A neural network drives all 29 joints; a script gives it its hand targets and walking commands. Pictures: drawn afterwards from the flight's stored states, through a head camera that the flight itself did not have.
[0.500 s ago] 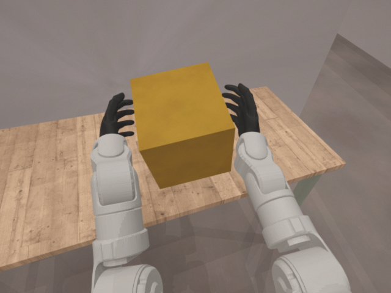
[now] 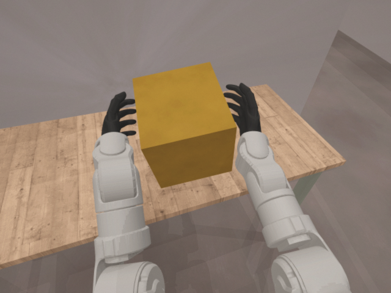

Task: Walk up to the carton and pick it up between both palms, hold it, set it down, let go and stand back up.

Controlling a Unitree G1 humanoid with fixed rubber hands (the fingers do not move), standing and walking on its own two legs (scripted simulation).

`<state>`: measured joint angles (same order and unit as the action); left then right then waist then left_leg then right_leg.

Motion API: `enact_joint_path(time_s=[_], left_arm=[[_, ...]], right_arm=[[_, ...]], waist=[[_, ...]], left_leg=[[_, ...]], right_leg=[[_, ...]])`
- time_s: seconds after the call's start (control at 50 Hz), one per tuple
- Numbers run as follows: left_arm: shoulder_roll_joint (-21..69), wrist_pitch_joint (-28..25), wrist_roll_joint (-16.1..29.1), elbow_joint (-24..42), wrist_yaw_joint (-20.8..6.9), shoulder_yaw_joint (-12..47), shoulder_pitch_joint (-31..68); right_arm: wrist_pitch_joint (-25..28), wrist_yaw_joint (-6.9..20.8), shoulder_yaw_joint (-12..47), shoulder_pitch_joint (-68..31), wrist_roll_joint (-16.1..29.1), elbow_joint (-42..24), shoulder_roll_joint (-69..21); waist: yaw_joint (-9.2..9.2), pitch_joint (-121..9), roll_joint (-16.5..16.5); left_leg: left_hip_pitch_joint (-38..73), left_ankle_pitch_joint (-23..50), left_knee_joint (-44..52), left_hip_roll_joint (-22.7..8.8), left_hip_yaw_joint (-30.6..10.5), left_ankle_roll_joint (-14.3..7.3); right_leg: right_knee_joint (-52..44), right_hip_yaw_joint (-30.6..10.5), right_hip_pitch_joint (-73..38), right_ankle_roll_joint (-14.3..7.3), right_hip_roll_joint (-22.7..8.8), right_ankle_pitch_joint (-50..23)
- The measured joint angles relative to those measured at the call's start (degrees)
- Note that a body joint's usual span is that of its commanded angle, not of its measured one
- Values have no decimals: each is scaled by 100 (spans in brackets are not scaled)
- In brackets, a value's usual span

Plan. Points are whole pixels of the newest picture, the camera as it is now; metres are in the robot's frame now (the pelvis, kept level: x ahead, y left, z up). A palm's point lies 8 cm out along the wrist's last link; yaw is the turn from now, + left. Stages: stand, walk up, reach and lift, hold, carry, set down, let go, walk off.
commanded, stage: hold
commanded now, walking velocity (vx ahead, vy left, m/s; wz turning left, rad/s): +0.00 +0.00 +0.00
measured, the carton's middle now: (184, 127) +0.41 +0.00 +0.14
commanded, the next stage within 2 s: none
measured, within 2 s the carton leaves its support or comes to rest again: neither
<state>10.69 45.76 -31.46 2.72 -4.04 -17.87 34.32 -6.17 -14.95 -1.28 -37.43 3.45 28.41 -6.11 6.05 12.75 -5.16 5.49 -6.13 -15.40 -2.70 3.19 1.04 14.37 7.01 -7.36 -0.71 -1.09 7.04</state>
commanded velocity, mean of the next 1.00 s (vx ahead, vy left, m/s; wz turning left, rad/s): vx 0.00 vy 0.00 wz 0.00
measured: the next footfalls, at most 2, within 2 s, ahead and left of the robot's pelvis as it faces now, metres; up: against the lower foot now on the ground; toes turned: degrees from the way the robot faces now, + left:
none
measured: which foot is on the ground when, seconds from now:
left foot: down 0.00-1.00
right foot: down 0.00-1.00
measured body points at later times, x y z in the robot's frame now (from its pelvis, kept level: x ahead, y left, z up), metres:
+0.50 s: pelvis +0.00 +0.00 +0.00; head -0.02 +0.03 +0.45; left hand +0.36 +0.13 +0.17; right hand +0.37 -0.13 +0.17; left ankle +0.05 +0.13 -0.75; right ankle +0.03 -0.11 -0.75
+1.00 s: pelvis +0.00 +0.00 +0.00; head -0.02 +0.03 +0.45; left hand +0.37 +0.13 +0.17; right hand +0.37 -0.13 +0.18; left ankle +0.05 +0.13 -0.75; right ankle +0.03 -0.11 -0.75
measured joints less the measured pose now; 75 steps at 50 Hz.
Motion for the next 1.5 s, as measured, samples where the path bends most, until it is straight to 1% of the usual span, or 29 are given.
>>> enact_joint_path(time_s=[0.2, 0.34, 0.46, 0.56, 0.7, 0.78, 0.94, 1.18, 1.36, 1.5], left_arm=[[-34, -25, 2, 12, -16, 6, -41], [-108, -5, 97, 204, -31, 222, -293], [-81, -11, 152, 84, 34, 260, -245], [-86, -24, 168, -2, 82, 205, -132], [-84, 16, 52, -180, -17, 26, 62], [-97, -4, 61, -265, -30, -8, 109], [-136, -65, 90, -192, -49, 15, 10], [-106, -30, 119, 61, -3, 195, -210], [-90, -15, 132, 22, 29, 184, -138], [-104, -19, 111, -102, 15, 124, -32]], right_arm=[[39, -26, 18, 8, 1, 11, -34], [97, -48, 240, 180, 244, -81, 104], [83, 49, 104, 196, 169, -43, 115], [32, 54, 13, 98, 96, -39, 72], [-42, 60, -83, -84, 2, 150, 26], [-23, 85, -142, -112, -30, 224, 8], [36, 16, -25, -38, 26, 163, -1], [77, -21, 158, 130, 213, 0, 102], [67, 39, 44, 86, 124, 24, 75], [41, 72, -60, -15, 34, 127, 41]], waist=[[11, 22, -30], [27, 58, -4], [-19, 5, 23], [-19, -53, 30], [-33, -69, -8], [-54, -91, 4], [3, -73, 2], [22, 3, -9], [-25, -12, 0], [-27, -50, -2]], left_leg=[[-16, -23, -38, 2, -21, -2], [88, -80, -90, -7, 2, -7], [48, -13, -31, 1, 33, -11], [-17, 53, 27, -7, 54, -5], [25, 103, 105, -11, 75, 0], [-12, 113, 115, -13, 74, 7], [17, 53, 64, -15, 52, 14], [42, -18, -22, -12, 64, -7], [25, 31, 30, -2, 84, -15], [4, 53, 54, -2, 81, -8]], right_leg=[[-16, 30, -21, 6, -2, 4], [-58, 14, -159, 21, 6, -3], [-4, -9, -55, 10, -6, -15], [32, -23, 62, -9, 1, -36], [71, -35, 83, -33, 5, -29], [79, -28, 125, -39, 6, -24], [42, 2, 45, -27, 8, -3], [-13, -1, -44, 2, 4, -15], [1, -12, 11, -1, -7, -35], [26, -1, 53, -13, -7, -26]])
